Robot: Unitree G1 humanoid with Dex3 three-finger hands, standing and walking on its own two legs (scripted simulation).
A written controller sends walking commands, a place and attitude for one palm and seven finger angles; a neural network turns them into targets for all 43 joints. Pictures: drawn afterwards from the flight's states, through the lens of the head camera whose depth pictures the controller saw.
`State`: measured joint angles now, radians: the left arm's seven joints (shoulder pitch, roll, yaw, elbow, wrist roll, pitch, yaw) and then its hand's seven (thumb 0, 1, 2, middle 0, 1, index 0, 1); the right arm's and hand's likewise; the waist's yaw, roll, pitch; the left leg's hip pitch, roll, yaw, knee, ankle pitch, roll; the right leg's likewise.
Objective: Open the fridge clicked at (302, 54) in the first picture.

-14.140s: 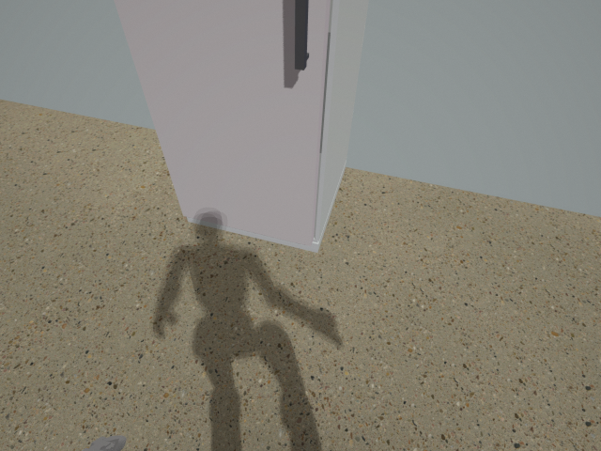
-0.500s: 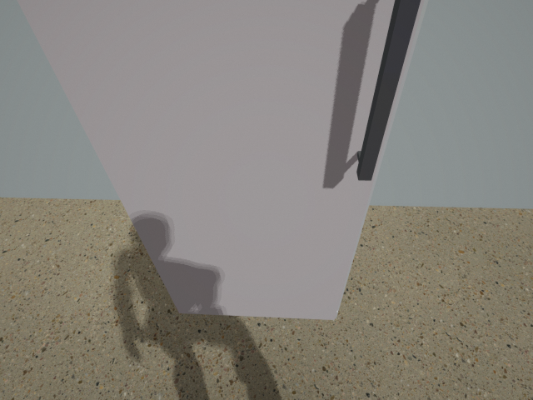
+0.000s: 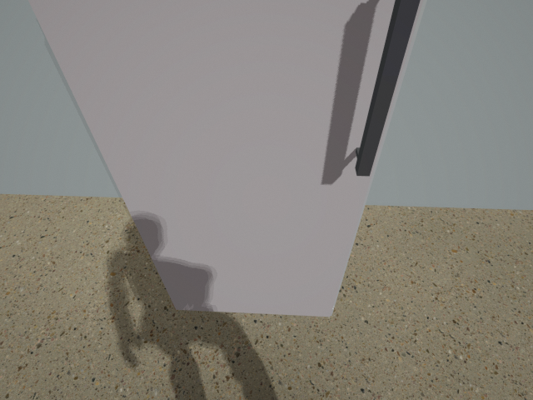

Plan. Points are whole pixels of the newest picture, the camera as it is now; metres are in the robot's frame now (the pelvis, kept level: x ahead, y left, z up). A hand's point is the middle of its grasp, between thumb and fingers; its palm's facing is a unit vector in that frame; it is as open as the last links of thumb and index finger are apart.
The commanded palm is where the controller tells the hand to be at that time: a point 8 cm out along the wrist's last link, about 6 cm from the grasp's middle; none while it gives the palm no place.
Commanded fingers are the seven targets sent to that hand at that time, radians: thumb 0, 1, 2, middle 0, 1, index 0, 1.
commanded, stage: look again from close up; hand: right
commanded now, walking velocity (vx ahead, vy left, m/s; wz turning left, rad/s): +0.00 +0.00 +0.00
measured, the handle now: (380, 83) +0.53 -0.15 +0.24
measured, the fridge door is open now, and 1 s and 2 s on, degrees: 0 0 0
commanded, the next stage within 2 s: none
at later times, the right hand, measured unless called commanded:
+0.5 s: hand out of the picture -0.03 -0.16 -0.20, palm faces +0.05 +0.99 -0.10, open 7.4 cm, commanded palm none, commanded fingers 0.00 -0.90 -0.90 0.20 0.30 0.20 0.30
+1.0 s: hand out of the picture -0.13 -0.22 -0.18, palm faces +0.02 +0.99 -0.14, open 7.4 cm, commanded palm none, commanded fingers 0.00 -0.90 -0.90 0.20 0.30 0.20 0.30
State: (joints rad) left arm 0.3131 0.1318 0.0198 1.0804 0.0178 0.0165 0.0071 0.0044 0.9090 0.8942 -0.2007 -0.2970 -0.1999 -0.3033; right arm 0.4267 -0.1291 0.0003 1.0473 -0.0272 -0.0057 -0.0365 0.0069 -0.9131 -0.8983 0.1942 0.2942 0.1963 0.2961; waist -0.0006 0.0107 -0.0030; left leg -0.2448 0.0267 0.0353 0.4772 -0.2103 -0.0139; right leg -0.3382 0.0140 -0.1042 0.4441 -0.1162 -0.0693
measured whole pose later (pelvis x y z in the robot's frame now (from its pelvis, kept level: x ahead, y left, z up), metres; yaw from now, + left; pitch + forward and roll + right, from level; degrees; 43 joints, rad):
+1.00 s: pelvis -0.11 -0.06 +0.00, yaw +2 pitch -2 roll +1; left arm 0.33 0.12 0.01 1.10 0.01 0.00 0.03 0.00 0.91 0.89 -0.20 -0.30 -0.20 -0.30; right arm 0.37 -0.16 -0.01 1.07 -0.01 0.01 -0.03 0.01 -0.91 -0.90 0.19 0.29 0.20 0.30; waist -0.02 0.05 0.02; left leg -0.20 0.03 0.06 0.45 -0.22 -0.01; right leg -0.24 0.01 -0.04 0.47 -0.20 -0.03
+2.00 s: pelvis -0.09 -0.05 +0.01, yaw +3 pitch +0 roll +0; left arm 0.30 0.12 -0.01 1.13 0.01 -0.01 0.03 0.01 0.92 0.89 -0.20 -0.30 -0.20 -0.30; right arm 0.32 -0.13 0.00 1.08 -0.01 -0.02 -0.03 0.01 -0.92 -0.90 0.19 0.29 0.20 0.30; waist 0.00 0.01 0.03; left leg -0.19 0.02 0.03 0.43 -0.24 0.00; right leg -0.22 0.01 -0.05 0.42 -0.21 -0.02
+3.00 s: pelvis -0.07 -0.03 +0.01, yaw +2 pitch -1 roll +0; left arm 0.29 0.13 -0.02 1.14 0.01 -0.02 0.03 0.00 0.91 0.89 -0.20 -0.30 -0.20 -0.30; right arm 0.33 -0.14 0.01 1.10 -0.01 -0.03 -0.03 0.01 -0.91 -0.90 0.19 0.29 0.20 0.30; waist -0.01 0.01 0.03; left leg -0.13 -0.01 0.04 0.40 -0.25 0.02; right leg -0.16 -0.01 -0.03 0.39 -0.22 0.00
